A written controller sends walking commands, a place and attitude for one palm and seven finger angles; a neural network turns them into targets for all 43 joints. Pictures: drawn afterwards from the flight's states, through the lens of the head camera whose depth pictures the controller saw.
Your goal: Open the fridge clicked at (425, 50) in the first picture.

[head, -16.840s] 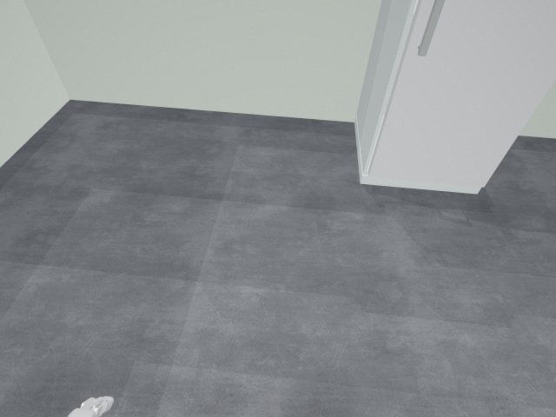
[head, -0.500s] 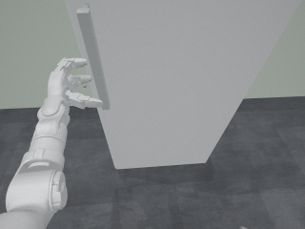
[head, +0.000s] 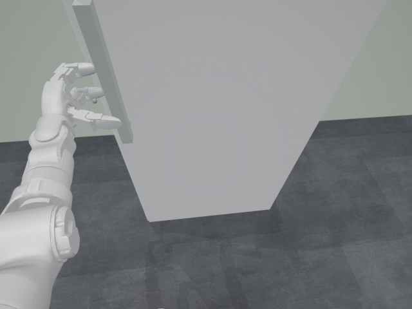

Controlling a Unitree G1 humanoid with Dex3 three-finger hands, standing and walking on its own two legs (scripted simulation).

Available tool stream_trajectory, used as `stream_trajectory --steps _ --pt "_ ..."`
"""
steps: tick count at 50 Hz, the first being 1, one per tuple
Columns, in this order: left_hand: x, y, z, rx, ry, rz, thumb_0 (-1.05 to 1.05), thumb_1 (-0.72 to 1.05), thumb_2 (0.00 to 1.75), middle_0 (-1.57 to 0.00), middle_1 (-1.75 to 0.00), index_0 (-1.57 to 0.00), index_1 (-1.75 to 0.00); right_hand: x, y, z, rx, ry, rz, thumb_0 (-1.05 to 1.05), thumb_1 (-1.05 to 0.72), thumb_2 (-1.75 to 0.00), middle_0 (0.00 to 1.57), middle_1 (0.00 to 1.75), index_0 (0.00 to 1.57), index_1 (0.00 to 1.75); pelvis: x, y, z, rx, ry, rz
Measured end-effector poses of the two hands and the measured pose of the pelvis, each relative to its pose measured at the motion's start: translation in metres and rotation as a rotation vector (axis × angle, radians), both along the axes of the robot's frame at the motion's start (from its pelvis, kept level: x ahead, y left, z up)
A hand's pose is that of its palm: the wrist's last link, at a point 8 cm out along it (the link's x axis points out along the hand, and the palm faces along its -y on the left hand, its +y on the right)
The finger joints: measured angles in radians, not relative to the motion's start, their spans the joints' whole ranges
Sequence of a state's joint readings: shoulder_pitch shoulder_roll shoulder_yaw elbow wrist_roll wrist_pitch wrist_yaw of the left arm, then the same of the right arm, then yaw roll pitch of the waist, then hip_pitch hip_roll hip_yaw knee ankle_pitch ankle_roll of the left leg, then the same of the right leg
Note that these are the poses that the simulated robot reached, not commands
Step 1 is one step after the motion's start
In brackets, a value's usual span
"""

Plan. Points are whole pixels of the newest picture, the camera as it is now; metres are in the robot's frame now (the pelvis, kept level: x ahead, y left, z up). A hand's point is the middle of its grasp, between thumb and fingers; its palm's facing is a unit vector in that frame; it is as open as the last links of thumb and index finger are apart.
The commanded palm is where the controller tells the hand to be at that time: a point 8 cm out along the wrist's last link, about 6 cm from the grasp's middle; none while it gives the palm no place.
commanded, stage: feel for the door with the fingertips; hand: left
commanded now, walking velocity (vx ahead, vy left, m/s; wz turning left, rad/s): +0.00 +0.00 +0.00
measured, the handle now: (112, 81) +0.53 +0.17 +0.15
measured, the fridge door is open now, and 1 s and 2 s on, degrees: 0 0 0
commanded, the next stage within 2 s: slide the fingers in behind the handle in 0.04 s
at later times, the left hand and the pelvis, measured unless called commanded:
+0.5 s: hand (89, 106) +0.47 +0.21 +0.14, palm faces +0.12 -0.99 +0.00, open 13.9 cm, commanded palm +0.44 +0.25 +0.14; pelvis +0.01 +0.01 +0.00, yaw -1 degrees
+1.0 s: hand (107, 102) +0.48 +0.18 +0.14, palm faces +0.11 -0.99 +0.00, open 14.0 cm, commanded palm +0.44 +0.22 +0.14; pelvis +0.00 +0.01 +0.00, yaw +0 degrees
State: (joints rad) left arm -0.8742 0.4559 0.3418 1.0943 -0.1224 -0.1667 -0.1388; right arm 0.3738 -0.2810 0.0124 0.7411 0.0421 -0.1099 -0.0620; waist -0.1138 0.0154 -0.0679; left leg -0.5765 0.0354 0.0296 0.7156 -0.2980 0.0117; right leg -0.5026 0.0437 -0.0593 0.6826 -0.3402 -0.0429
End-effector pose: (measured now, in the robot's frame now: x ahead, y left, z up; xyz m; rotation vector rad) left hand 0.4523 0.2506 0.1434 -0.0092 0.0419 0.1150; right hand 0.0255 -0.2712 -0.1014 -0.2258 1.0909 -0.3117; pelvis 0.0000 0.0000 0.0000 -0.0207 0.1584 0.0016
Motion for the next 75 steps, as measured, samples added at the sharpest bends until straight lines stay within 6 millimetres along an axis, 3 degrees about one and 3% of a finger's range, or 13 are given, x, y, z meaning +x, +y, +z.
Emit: stream_trajectory --steps 14,26,37,47,58,75 --pt "0.004 0.004 -0.002 0.009 -0.02 0.004 -0.01 -0.5 0.3 -0.33 -1.22 -0.35 -1.23 -0.002 0.007 0.001 0.008 -0.003 -0.018 0.01 -0.91 -0.9 0.2 0.29 0.2 0.3 0.003 0.004 -0.001 -0.004 0.01 -0.011" --pt "-0.015 0.007 -0.002 0.007 -0.02 0.003 -0.01 -0.5 0.3 -0.3 -1.21 -0.31 -1.2 0.021 0.023 0.001 0.038 -0.072 0.008 0.01 -0.91 -0.9 0.2 0.29 0.2 0.3 0.005 0.012 0.001 -0.006 -0.019 -0.01" --pt "-0.019 -0.007 -0.002 0.005 -0.03 -0.007 -0.01 -0.5 0.3 -0.3 -1.2 -0.3 -1.2 0.041 0.027 0.005 0.026 -0.123 0.061 0.01 -0.91 -0.9 0.2 0.29 0.2 0.3 -0.003 0.015 0.0 -0.009 -0.031 0.008" --pt "-0.005 -0.02 -0.002 0.006 -0.023 -0.006 -0.01 -0.5 0.3 -0.3 -1.2 -0.3 -1.2 0.021 0.025 0.0 0.031 -0.084 0.043 0.01 -0.91 -0.9 0.2 0.29 0.2 0.3 -0.005 0.013 -0.002 -0.004 -0.012 0.001" --pt "-0.003 -0.034 -0.006 -0.005 -0.011 0.001 -0.01 -0.5 0.3 -0.3 -1.2 -0.3 -1.2 -0.005 0.018 -0.005 0.044 -0.017 -0.007 0.01 -0.91 -0.9 0.2 0.29 0.2 0.3 0.0 0.007 -0.001 0.0 -0.013 -0.012" --pt "-0.006 -0.036 -0.005 0.001 -0.007 0.0 -0.01 -0.5 0.3 -0.3 -1.2 -0.3 -1.2 0.019 0.007 0.0 0.033 -0.066 0.019 0.01 -0.91 -0.9 0.2 0.29 0.2 0.3 0.001 0.0 0.001 0.001 -0.016 -0.003"
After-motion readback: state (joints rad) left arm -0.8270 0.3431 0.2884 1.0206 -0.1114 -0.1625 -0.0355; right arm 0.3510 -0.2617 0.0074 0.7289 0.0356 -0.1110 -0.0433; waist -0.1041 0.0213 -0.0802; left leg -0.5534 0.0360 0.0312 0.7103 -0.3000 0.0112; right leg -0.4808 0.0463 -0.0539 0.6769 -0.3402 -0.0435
